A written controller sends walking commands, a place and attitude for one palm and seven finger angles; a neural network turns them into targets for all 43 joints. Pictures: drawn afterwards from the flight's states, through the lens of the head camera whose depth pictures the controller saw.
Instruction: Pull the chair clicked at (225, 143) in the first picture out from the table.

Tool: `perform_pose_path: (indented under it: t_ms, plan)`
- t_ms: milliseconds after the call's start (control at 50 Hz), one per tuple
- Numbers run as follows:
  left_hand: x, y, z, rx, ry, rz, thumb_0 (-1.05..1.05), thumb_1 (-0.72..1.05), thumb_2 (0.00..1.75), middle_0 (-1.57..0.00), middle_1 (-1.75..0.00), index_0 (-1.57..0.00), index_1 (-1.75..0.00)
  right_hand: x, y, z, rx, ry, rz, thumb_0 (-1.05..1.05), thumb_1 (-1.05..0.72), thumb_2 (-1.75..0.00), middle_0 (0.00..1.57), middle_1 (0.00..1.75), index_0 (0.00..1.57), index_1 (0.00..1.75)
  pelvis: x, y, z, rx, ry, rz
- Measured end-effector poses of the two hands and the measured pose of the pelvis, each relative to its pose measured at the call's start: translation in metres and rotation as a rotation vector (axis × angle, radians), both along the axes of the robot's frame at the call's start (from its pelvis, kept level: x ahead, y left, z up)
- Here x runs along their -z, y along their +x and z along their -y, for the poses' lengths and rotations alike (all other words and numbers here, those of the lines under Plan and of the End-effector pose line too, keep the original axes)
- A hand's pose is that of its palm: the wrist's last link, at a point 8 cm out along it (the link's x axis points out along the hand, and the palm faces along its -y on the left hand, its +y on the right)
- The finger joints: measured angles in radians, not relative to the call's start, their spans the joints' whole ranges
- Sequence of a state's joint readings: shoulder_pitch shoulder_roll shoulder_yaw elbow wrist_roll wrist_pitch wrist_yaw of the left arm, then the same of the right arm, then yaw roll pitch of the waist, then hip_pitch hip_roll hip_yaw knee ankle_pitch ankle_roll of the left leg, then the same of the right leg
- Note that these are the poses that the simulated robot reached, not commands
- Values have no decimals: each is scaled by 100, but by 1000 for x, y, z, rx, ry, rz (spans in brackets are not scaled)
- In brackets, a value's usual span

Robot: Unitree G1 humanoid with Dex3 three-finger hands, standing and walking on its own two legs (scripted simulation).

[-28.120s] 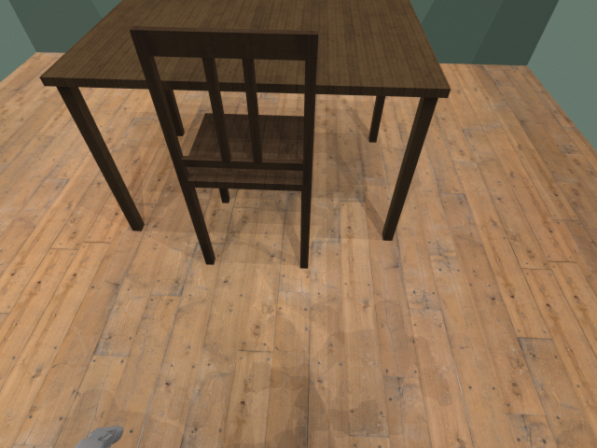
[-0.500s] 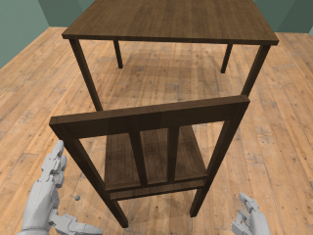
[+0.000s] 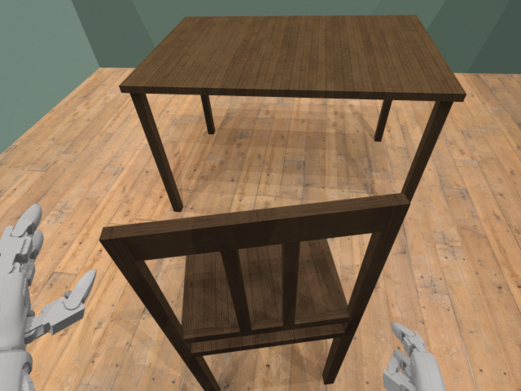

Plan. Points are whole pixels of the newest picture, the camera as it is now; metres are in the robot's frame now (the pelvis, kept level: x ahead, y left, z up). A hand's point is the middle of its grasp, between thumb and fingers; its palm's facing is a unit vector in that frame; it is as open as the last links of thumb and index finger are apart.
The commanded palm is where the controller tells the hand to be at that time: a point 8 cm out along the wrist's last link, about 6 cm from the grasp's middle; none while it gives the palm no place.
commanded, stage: draw the hand back to the body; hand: left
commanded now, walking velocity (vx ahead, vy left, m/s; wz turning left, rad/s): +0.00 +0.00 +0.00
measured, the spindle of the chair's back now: (238, 293) +0.30 +0.09 -0.06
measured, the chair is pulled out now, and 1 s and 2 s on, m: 0.61 0.61 0.61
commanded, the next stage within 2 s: step back with the hand held close in 0.46 s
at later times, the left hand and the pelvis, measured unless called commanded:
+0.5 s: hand (52, 277) +0.19 +0.26 +0.16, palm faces +0.47 -0.77 -0.42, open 7.4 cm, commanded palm +0.14 +0.30 +0.18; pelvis +0.00 +0.00 +0.01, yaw -1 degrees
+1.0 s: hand (37, 305) +0.16 +0.26 +0.16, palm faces +0.36 -0.76 -0.55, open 7.4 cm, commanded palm +0.11 +0.30 +0.18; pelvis -0.05 +0.01 +0.00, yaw -2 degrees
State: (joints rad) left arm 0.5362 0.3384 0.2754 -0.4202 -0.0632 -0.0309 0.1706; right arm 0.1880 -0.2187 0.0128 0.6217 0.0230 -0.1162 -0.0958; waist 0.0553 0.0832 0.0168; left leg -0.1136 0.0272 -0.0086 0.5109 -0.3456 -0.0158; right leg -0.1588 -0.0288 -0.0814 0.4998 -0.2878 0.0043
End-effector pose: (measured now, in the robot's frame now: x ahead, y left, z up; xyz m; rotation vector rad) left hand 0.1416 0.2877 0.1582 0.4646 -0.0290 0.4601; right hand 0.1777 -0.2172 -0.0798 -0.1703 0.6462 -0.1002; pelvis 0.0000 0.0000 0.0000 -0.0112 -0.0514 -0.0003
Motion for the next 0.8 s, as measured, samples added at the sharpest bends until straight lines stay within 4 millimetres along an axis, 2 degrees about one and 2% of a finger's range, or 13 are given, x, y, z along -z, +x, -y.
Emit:
perform_pose_path:
  t_ms: [160,280,360,520,640,800]
  plan:
    - [-30,8,-14,-28,67,100,1,72,81,-18,-27,-19,-26,-1,4,3,0,-2,-15,1,-90,-90,20,30,20,30,-3,4,-1,6,-2,10]
    - [-11,12,-13,-25,10,37,1,84,87,-19,-29,-20,-29,1,0,7,15,-2,-46,1,-90,-90,20,30,20,30,-5,4,-2,12,0,7]
    - [-5,11,-9,-6,-7,11,2,87,88,-20,-30,-21,-29,0,-4,9,15,-16,-54,1,-90,-90,20,30,20,30,-5,4,-2,12,-1,8]
    - [-26,6,-11,-7,44,82,2,89,89,-21,-30,-21,-30,-1,-5,5,17,-4,-36,1,-90,-90,20,30,20,30,-5,3,-4,11,-2,21]
    - [-25,7,-14,-7,36,88,2,89,90,-21,-31,-21,-30,-1,-7,2,11,11,-35,1,-90,-90,20,30,20,30,-5,-5,-3,17,-3,17]
    - [-23,11,-6,88,94,24,2,90,90,-20,-31,-21,-30,0,-30,9,59,-5,-83,1,-90,-90,20,30,20,30,-6,-23,-8,41,5,-31]
